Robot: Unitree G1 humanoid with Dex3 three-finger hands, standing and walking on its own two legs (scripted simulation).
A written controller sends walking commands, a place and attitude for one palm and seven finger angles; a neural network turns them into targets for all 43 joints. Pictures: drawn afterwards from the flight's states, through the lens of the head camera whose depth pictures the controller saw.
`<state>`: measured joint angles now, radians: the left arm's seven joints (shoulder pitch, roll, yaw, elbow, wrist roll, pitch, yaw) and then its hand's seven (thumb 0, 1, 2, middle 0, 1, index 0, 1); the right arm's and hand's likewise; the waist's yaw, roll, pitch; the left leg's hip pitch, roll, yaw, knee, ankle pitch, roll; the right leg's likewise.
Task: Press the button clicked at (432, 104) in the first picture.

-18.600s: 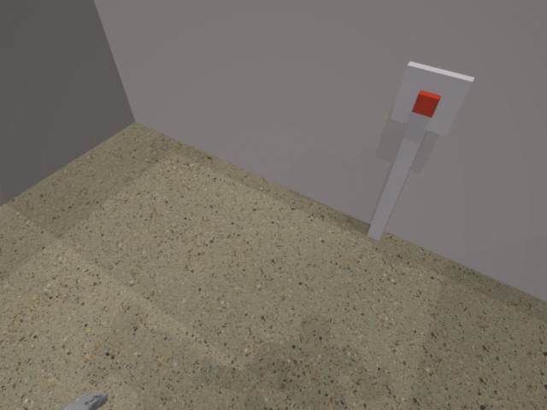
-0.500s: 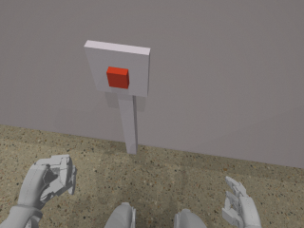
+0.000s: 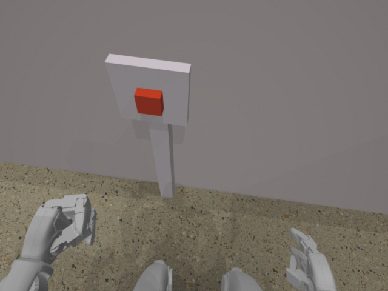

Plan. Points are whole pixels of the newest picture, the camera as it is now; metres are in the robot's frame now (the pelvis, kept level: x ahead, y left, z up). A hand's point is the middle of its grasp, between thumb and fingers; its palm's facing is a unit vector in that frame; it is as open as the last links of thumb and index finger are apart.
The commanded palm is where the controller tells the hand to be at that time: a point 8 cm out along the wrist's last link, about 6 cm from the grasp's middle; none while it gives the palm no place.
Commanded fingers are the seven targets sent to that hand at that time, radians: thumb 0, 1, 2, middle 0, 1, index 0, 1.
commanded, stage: raise the hand and make a fist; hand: left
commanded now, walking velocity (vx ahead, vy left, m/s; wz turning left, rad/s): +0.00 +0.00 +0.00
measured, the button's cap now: (150, 101) +0.52 +0.14 +0.05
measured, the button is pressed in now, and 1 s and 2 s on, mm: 0 0 0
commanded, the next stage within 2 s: aim a knuckle at the button in 0.04 s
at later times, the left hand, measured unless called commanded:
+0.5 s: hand (110, 203) +0.27 +0.18 +0.03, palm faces -0.12 -0.99 -0.03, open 3.1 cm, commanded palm +0.26 +0.24 +0.04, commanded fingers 0.00 0.90 0.90 -1.30 -1.50 -1.30 -1.50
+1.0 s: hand (132, 164) +0.36 +0.16 +0.02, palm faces -0.11 -0.99 -0.02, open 3.1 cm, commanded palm +0.35 +0.21 +0.03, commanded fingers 0.00 0.90 0.90 -1.30 -1.50 -1.30 -1.50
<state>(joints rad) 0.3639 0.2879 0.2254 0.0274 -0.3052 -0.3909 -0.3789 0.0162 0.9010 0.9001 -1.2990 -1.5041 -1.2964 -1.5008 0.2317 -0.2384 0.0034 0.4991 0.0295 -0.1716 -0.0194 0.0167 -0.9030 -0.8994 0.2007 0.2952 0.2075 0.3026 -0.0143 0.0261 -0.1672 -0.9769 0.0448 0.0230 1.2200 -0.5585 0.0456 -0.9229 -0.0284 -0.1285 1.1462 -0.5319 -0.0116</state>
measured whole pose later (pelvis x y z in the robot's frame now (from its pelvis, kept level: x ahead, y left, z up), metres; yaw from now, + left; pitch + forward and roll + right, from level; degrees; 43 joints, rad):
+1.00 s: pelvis -0.01 -0.01 -0.01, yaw -1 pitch +21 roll -2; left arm -0.25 0.28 0.19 0.53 -0.21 -0.41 -0.27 0.02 0.90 0.90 -1.30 -1.50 -1.30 -1.50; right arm 0.26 -0.26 0.01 0.58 0.02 -0.08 -0.01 0.01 -0.90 -0.90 0.20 0.30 0.21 0.30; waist -0.06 0.02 -0.16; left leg -1.05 0.05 0.04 1.23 -0.54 0.04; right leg -1.02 -0.02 -0.11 1.18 -0.53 -0.02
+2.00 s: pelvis -0.01 -0.02 -0.01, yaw -1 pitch +23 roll -2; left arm -0.57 0.27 0.21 0.88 -0.12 -0.52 -0.17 0.02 0.90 0.90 -1.30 -1.50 -1.30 -1.50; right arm 0.26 -0.26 0.00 0.60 0.00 0.04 0.02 0.01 -0.91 -0.90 0.20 0.29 0.21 0.30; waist -0.10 0.02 -0.16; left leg -1.11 0.05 0.04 1.24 -0.54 0.03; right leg -1.09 -0.02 -0.10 1.21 -0.53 -0.04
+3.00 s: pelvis -0.02 -0.01 -0.03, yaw -1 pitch +26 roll -3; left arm -0.84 0.38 0.28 1.14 -0.07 -0.54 -0.18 -0.04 0.80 0.93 -1.30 -1.50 -1.31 -1.50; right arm 0.30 -0.26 0.02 0.64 -0.02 0.06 0.01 0.01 -0.91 -0.90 0.20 0.29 0.21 0.30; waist -0.16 0.03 -0.15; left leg -1.22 0.06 0.02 1.30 -0.53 0.03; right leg -1.18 -0.02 -0.12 1.25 -0.51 -0.03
